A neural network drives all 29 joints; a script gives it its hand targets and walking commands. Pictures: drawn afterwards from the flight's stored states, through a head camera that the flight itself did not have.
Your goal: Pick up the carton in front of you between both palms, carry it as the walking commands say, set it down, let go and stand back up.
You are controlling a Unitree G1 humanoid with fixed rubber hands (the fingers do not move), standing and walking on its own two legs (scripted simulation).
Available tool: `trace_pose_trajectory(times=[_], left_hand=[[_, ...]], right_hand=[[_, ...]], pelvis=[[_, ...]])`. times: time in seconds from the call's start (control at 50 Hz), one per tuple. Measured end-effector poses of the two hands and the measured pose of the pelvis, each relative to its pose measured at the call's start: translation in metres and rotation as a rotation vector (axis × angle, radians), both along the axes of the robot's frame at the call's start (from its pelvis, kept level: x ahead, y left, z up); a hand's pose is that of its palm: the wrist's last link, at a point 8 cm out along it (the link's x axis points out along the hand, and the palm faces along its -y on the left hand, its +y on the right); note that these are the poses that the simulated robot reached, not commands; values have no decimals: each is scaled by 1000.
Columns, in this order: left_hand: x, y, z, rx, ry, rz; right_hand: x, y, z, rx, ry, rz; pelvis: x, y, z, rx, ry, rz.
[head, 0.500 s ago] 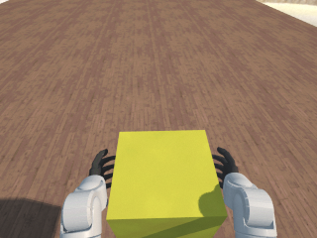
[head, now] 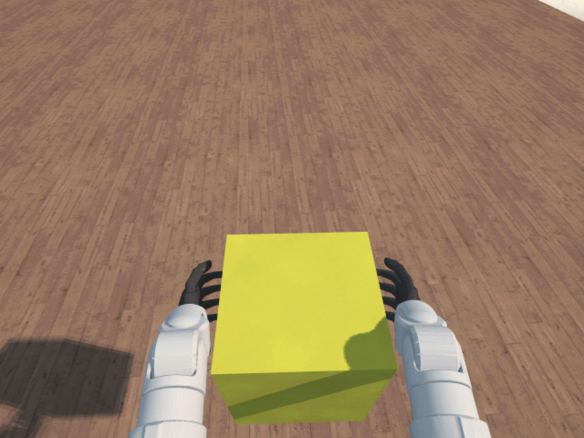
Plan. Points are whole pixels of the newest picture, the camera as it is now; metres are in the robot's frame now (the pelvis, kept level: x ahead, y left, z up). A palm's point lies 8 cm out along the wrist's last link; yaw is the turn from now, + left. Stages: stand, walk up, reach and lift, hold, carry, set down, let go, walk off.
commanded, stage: carry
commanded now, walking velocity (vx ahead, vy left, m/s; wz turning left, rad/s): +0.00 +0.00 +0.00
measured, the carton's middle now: (298, 332) +0.30 +0.00 -0.04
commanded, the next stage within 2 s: hold in 0.30 s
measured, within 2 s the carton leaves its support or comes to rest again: neither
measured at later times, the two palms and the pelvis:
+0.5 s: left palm (192, 324) +0.27 +0.14 +0.04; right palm (418, 321) +0.26 -0.16 +0.05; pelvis -0.02 +0.00 +0.01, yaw -1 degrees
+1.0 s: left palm (190, 332) +0.25 +0.14 +0.06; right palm (433, 353) +0.21 -0.16 +0.06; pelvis -0.06 +0.02 +0.00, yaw -6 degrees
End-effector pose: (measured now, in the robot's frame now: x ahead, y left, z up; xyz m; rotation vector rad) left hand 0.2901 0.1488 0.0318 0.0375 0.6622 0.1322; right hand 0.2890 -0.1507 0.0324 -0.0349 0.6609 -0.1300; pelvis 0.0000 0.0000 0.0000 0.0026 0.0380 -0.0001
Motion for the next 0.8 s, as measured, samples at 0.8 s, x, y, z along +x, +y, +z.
trace_pose_trajectory(times=[0.8], left_hand=[[-51, -3, 19, -19, -21, -43]], right_hand=[[-64, -3, 21, -6, -20, -36]], pelvis=[[-58, 9, 6, -7, -200, -55]])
